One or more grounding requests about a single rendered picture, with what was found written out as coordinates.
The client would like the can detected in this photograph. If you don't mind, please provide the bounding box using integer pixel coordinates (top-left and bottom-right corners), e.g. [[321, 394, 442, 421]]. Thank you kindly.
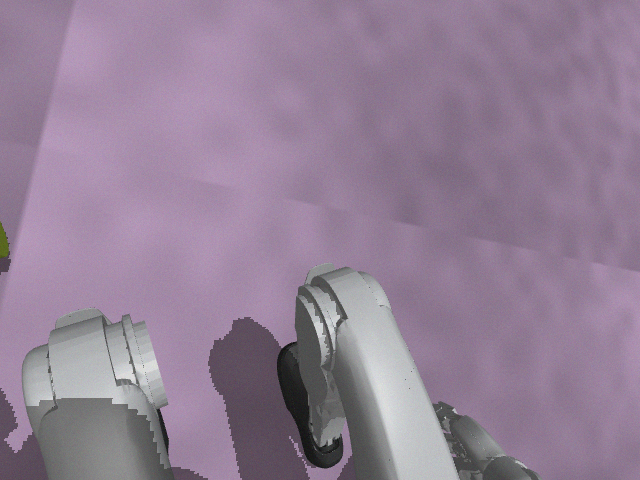
[[0, 222, 9, 258]]

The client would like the right robot hand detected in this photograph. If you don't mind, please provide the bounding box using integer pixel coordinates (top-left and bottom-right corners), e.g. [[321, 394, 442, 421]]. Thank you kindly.
[[432, 401, 507, 480]]

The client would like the right robot arm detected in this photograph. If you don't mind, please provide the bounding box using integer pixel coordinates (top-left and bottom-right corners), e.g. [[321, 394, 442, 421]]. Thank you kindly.
[[482, 456, 543, 480]]

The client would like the right robot foot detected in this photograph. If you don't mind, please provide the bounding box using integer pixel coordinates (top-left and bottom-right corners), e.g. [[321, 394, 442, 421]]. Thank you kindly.
[[277, 342, 343, 468]]

